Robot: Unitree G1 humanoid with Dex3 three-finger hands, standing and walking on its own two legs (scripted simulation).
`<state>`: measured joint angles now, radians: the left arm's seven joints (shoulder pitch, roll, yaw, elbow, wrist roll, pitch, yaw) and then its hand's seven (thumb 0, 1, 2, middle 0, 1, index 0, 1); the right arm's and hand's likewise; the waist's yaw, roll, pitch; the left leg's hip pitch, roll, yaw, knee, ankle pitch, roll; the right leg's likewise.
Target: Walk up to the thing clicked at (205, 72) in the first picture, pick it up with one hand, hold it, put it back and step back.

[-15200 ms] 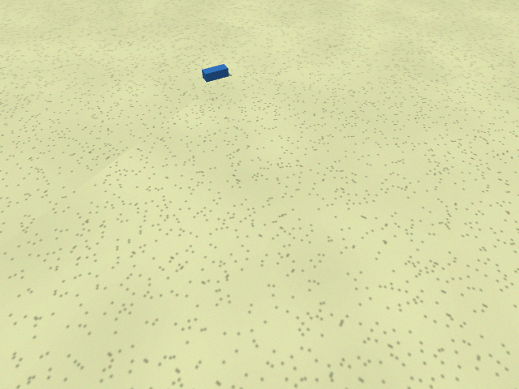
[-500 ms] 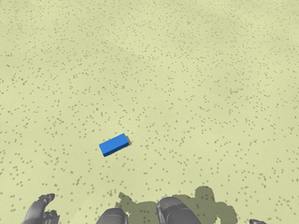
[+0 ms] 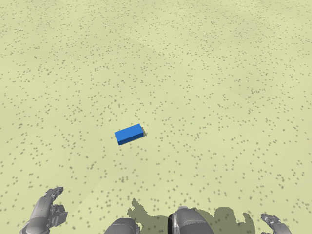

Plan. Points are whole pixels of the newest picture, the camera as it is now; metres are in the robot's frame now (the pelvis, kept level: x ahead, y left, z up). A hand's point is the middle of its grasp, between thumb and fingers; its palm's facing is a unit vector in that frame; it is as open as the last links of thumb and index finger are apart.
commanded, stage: walk up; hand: left
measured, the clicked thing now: (129, 134) +0.69 +0.18 -0.72
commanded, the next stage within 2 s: stand in 1.58 s
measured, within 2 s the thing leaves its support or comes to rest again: neither
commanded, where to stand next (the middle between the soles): +0.30 -0.06 m, yaw +0 degrees
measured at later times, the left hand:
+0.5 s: hand out of the picture -0.06 +0.24 -0.12, palm faces -0.03 -0.91 -0.41, open 7.4 cm
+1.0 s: hand out of the picture +0.03 +0.24 -0.13, palm faces -0.02 -0.93 -0.38, open 7.4 cm
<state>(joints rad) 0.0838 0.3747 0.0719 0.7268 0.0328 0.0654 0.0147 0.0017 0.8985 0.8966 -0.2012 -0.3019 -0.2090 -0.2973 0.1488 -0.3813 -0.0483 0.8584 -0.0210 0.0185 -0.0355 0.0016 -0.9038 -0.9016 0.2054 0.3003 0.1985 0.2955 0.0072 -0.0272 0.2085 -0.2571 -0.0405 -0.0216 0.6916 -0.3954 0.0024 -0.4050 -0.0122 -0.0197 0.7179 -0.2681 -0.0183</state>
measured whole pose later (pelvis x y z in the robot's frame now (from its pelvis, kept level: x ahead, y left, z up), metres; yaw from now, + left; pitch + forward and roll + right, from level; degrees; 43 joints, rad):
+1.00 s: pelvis -0.07 -0.02 +0.01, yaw +0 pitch -4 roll -1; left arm 0.15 0.36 0.06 0.95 0.02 -0.02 0.00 0.00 0.90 0.90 -0.20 -0.30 -0.21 -0.30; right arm 0.20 -0.38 -0.05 0.93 -0.01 0.00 0.00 0.00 -0.90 -0.90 0.21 0.30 0.20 0.30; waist -0.02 0.03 0.13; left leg -0.25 0.04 -0.06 0.67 -0.35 -0.02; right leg -0.25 0.01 -0.03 0.58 -0.25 -0.01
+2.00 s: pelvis -0.07 -0.02 +0.03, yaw +0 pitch -4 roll +0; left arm 0.11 0.35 0.00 1.15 0.01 -0.02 -0.01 0.00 0.90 0.90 -0.20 -0.30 -0.21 -0.30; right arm 0.10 -0.35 -0.01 1.13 -0.01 -0.01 0.02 0.00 -0.90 -0.90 0.21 0.30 0.20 0.30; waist 0.01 0.01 0.07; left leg -0.09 0.02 -0.04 0.33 -0.18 -0.03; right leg -0.15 -0.02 -0.03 0.35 -0.14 0.01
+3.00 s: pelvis +0.01 +0.01 +0.03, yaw +1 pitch -4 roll +0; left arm 0.29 0.44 0.08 1.00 0.02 0.02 -0.06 0.01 0.90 0.90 -0.20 -0.30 -0.20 -0.30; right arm 0.32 -0.38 -0.08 0.98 -0.04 -0.07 0.03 0.00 -0.90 -0.90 0.21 0.30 0.20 0.30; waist -0.01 -0.07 0.06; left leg -0.14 0.01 0.06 0.47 -0.26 0.02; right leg -0.42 0.02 0.09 0.99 -0.35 -0.03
